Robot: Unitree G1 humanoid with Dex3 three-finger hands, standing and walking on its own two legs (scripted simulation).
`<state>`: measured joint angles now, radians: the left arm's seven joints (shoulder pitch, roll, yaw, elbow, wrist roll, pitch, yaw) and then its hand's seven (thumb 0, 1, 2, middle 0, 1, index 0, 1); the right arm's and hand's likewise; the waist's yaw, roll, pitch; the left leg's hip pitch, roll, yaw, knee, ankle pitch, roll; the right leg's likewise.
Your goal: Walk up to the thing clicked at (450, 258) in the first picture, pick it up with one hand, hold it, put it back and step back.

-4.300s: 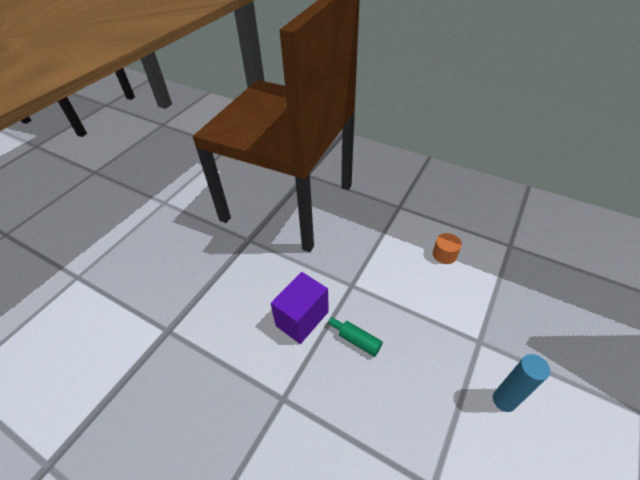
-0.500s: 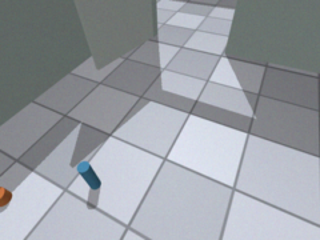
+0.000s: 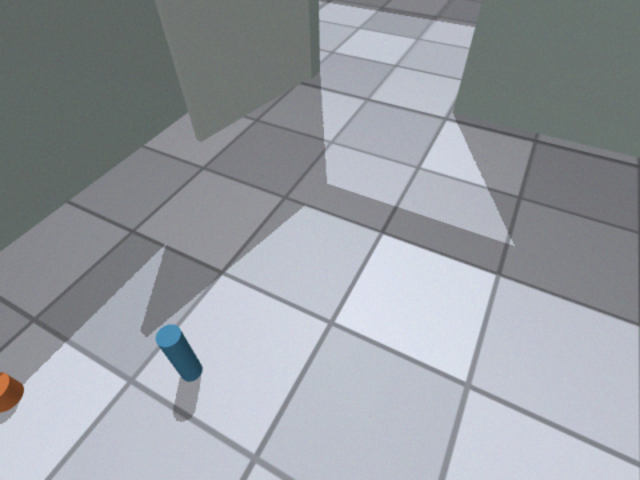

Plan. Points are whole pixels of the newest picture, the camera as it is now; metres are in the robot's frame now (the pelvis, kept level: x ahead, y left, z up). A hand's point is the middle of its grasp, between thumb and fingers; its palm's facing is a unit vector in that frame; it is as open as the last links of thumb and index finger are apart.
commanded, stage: stand
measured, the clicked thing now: out of the picture +0.49 +1.03 -0.74
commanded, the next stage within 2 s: none
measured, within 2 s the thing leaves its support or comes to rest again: neither
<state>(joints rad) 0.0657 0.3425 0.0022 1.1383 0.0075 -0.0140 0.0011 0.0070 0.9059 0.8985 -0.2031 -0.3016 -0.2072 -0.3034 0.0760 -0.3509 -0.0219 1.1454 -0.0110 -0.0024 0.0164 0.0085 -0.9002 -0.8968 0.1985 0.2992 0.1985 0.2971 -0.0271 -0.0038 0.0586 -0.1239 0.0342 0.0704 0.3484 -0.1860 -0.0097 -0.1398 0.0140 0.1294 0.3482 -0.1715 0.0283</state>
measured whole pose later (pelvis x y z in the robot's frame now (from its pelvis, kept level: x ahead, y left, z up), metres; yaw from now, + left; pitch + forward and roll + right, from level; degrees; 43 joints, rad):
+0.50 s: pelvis +0.00 +0.01 +0.00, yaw +2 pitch -2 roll +0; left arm 0.13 0.34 0.00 1.14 0.01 -0.01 0.00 0.01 0.91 0.90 -0.20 -0.30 -0.21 -0.30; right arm 0.09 -0.35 -0.02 1.14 -0.01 -0.01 0.02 0.01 -0.90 -0.90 0.20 0.30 0.20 0.30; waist -0.01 0.00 0.05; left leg -0.12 0.02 0.05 0.34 -0.18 0.00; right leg -0.13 -0.01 0.11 0.34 -0.18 0.04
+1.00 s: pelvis +0.01 +0.00 +0.00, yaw +3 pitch -2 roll +0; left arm 0.11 0.35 0.00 1.13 0.01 -0.01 0.00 0.01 0.91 0.90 -0.20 -0.30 -0.21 -0.30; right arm 0.10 -0.35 -0.01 1.13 -0.01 0.00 0.02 0.01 -0.90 -0.90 0.20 0.30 0.20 0.30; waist -0.01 0.00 0.05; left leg -0.12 0.01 0.03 0.34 -0.19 0.00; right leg -0.11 -0.01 0.09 0.33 -0.18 0.03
